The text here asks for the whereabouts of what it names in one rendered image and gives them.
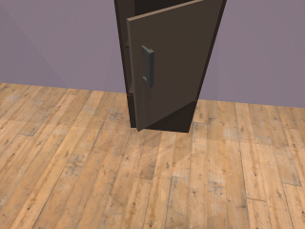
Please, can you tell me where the handle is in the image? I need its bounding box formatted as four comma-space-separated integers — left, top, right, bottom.
141, 45, 154, 88

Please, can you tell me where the cupboard door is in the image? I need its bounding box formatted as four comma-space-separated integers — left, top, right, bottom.
126, 0, 223, 132

